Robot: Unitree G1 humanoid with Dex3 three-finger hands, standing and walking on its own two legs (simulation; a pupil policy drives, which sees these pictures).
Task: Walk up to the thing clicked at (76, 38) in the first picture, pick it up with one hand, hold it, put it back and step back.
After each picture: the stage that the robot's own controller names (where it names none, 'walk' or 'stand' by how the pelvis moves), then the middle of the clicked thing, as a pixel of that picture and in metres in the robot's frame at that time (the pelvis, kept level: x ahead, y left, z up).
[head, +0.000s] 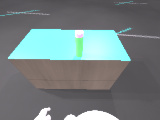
stand; (79, 44) +0.63 +0.13 +0.06
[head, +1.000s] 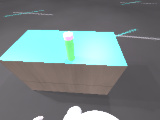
walk; (69, 47) +0.55 +0.22 +0.08
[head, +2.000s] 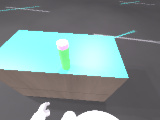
stand; (64, 56) +0.44 +0.21 +0.08
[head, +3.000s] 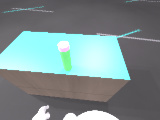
stand; (66, 58) +0.44 +0.20 +0.06
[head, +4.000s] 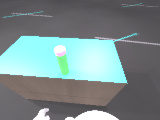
stand; (62, 62) +0.42 +0.22 +0.06
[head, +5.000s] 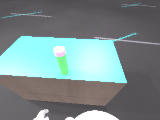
stand; (62, 62) +0.41 +0.22 +0.06
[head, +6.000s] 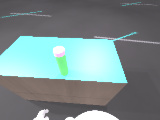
stand; (62, 62) +0.41 +0.22 +0.06
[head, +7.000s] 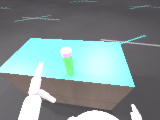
rise first; (68, 63) +0.41 +0.20 +0.06
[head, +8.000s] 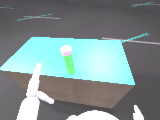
go down; (68, 61) +0.42 +0.20 +0.06
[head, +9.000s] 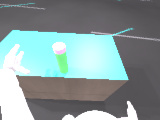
go down; (62, 60) +0.42 +0.19 +0.07
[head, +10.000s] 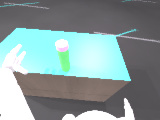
go down; (64, 58) +0.43 +0.19 +0.08
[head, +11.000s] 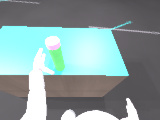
close in; (57, 56) +0.41 +0.21 +0.10
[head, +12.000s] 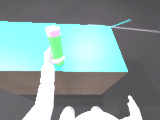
close; (56, 48) +0.46 +0.21 +0.12
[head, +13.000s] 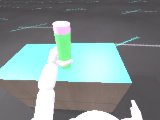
lift; (64, 48) +0.34 +0.15 +0.28
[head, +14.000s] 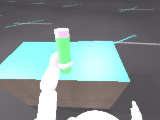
lift; (64, 53) +0.36 +0.16 +0.23
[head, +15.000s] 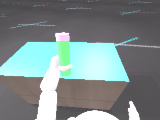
hold; (64, 55) +0.36 +0.17 +0.21
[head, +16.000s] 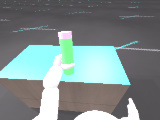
hold; (67, 54) +0.36 +0.16 +0.24
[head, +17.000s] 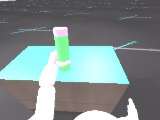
crouch; (63, 51) +0.36 +0.17 +0.26
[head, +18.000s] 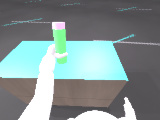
lower; (60, 44) +0.44 +0.20 +0.23
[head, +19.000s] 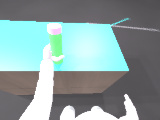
lower; (56, 46) +0.47 +0.21 +0.13
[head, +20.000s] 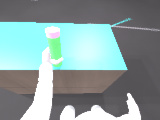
lower; (55, 49) +0.45 +0.21 +0.12
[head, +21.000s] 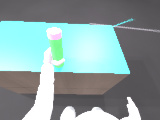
lower; (57, 50) +0.44 +0.21 +0.12
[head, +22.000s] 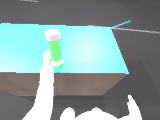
lower; (55, 51) +0.44 +0.22 +0.12
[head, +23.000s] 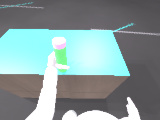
open; (61, 57) +0.41 +0.19 +0.11
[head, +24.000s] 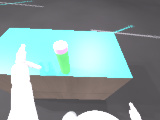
sink last; (63, 60) +0.39 +0.18 +0.10
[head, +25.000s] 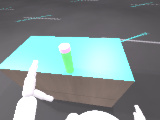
stand; (67, 60) +0.42 +0.21 +0.09
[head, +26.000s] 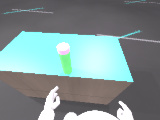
stand; (65, 60) +0.40 +0.19 +0.09
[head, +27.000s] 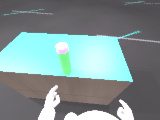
stand; (64, 60) +0.40 +0.20 +0.10
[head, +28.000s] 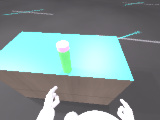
stand; (65, 59) +0.41 +0.19 +0.11
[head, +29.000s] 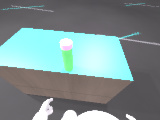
stand; (67, 57) +0.41 +0.19 +0.10
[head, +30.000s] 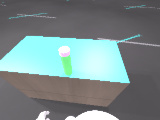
walk; (66, 62) +0.42 +0.20 +0.06
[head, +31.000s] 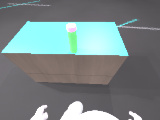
walk; (72, 39) +0.60 +0.20 +0.08
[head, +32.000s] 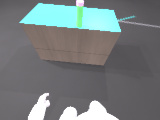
walk; (79, 15) +0.98 +0.15 +0.09
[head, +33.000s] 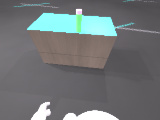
stand; (78, 21) +1.04 +0.20 +0.07
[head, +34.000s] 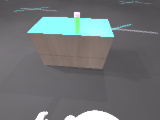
stand; (77, 24) +1.06 +0.22 +0.06
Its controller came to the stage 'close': yes
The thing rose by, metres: 0.22
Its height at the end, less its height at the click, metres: +0.00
